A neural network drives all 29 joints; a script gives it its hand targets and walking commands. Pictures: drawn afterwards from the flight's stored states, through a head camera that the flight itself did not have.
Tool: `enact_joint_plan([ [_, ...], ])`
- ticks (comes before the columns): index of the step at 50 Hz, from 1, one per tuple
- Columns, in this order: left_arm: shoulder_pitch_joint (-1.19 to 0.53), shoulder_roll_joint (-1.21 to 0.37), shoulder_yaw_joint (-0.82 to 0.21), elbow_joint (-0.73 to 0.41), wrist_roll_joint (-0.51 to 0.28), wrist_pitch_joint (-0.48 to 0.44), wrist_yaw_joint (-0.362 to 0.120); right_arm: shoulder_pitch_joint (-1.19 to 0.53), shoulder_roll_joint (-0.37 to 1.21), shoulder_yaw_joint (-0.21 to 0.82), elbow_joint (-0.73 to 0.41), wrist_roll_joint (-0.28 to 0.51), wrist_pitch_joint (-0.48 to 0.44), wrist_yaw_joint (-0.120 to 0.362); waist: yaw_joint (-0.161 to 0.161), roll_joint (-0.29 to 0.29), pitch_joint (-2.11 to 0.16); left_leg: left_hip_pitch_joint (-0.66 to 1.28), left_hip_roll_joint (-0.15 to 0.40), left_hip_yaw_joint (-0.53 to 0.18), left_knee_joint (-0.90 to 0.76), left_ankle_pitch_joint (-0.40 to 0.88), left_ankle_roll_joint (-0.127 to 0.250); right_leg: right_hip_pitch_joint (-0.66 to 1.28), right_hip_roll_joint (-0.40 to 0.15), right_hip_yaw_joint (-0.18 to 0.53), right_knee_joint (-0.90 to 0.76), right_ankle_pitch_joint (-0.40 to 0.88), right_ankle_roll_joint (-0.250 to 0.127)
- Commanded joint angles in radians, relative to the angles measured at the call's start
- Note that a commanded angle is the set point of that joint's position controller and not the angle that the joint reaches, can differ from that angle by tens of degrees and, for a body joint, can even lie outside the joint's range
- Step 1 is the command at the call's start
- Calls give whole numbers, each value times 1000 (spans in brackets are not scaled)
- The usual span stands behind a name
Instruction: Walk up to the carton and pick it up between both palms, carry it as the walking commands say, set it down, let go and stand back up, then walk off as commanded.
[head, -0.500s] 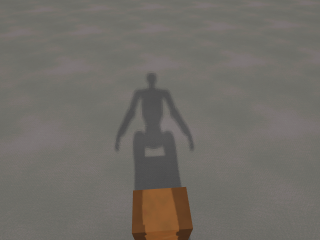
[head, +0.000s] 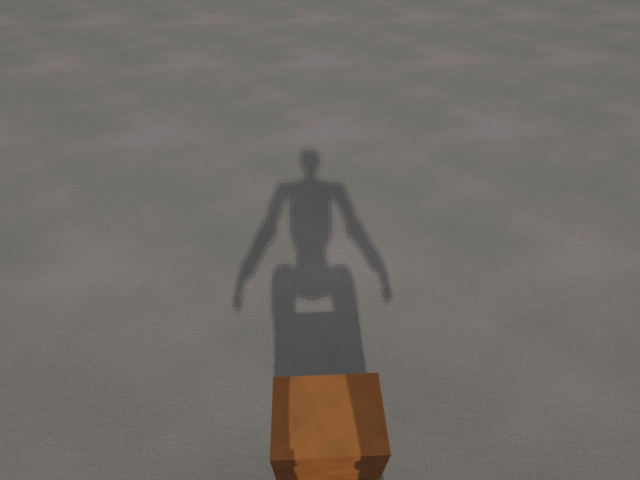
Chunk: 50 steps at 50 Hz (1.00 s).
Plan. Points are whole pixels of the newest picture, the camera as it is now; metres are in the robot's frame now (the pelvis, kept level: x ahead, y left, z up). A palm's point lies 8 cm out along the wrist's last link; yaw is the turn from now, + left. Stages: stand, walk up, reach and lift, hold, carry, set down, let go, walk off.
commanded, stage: walk up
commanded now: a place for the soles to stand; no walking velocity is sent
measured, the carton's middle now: (327, 429) +0.39 -0.03 -0.65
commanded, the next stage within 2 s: reach and lift in 0.32 s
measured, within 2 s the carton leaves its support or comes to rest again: neither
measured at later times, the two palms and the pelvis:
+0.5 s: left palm out of the picture +0.13 +0.25 -0.12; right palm out of the picture +0.13 -0.27 -0.11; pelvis -0.04 -0.01 -0.02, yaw -1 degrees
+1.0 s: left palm (165, 452) +0.22 +0.24 -0.18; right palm (499, 439) +0.22 -0.28 -0.17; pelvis -0.10 -0.04 -0.09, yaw -1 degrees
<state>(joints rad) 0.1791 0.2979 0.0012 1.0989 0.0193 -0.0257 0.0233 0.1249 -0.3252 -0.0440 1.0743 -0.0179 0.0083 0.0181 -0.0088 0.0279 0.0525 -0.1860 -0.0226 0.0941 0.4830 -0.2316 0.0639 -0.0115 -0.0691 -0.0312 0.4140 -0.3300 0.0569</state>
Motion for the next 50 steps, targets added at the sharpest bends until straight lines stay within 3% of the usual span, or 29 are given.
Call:
enact_joint_plan([
  [1, -27, 238, 43, -62, 1, -22, 11, -53, -229, -44, -75, 1, -25, -9, -3, -23, -35, 63, 171, -167, -141, 161, -4, -130, -55, 18, -75, 177, -80],
  [16, -20, 242, 47, -59, 1, -25, 8, -53, -227, -39, -72, 2, -27, -6, 0, -24, -30, 44, 166, -167, -142, 122, -4, -133, -60, 34, -81, 183, -84],
  [17, -371, 65, 46, -410, -88, 83, 5, -363, -95, -8, -423, 29, 34, 4, -9, -125, -21, -33, 24, -94, -15, -10, -70, -506, 74, 5, 62, -4, -29],
  [18, -469, 70, 60, -674, -78, 148, 3, -356, -132, -3, -548, 46, 92, 6, 4, -95, -11, -17, 41, -82, 8, -3, -64, -543, 73, -27, 78, -42, -42],
  [19, -424, 93, 79, -658, -88, 211, -5, -360, -158, -12, -578, 57, 146, 12, 44, -91, -44, -6, 47, -73, 26, 11, -58, -559, 69, -46, 85, -47, -47],
  [21, -330, 150, 100, -642, -87, 328, -16, -270, -177, -83, -579, 46, 248, 14, 25, -67, -75, 61, 2, -34, 66, 15, -77, -639, 62, -39, 77, -83, -78],
  [24, -144, 167, 136, -606, -36, 462, -21, -126, -161, -126, -558, -44, 366, 26, 28, -31, -156, 203, -1, -81, 99, 165, -91, -692, 61, -3, 108, -16, -97],
  [25, -120, 151, 164, -619, 0, 466, -20, -120, -155, -141, -568, -64, 370, 31, 39, -36, -212, 208, -1, -100, 137, 254, -94, -696, 68, 8, 143, 43, -96],
  [27, -117, 117, 187, -647, 41, 439, -19, -101, -126, -151, -588, -79, 351, 36, 29, -22, -292, 198, -2, -131, 208, 393, -95, -733, 90, 10, 214, 125, -82],
  [29, -129, 94, 206, -649, 69, 408, -21, -96, -100, -154, -583, -89, 324, 39, 24, 3, -334, 187, -1, -147, 258, 456, -103, -785, 104, -1, 267, 144, -69],
  [34, -313, 122, 208, -726, 55, 350, -26, -268, -102, -157, -675, -38, 273, 42, 22, 9, -391, 49, 13, -153, 345, 312, -98, -875, 114, -6, 369, 67, -43],
  [36, -453, 152, 206, -771, 24, 351, -32, -379, -115, -158, -724, -7, 274, 37, 7, 5, -436, 1, 18, -152, 376, 230, -91, -909, 109, -5, 398, 14, -41],
  [39, -585, 196, 221, -802, -7, 373, -38, -500, -129, -156, -783, 36, 294, 19, 16, -16, -521, -58, 21, -129, 419, 182, -80, -906, 103, -2, 428, -13, -40],
  [45, -732, 276, 256, -734, -52, 415, -65, -665, -137, -141, -780, 81, 359, -21, 50, -57, -649, -165, 11, -88, 478, 153, -69, -867, 96, 20, 463, -6, -37],
  [50, -920, 317, 273, -654, -66, 421, -93, -844, -141, -138, -713, 105, 388, -50, 45, -34, -699, -234, 7, -75, 490, 83, -60, -903, 90, 28, 471, -60, -36],
])
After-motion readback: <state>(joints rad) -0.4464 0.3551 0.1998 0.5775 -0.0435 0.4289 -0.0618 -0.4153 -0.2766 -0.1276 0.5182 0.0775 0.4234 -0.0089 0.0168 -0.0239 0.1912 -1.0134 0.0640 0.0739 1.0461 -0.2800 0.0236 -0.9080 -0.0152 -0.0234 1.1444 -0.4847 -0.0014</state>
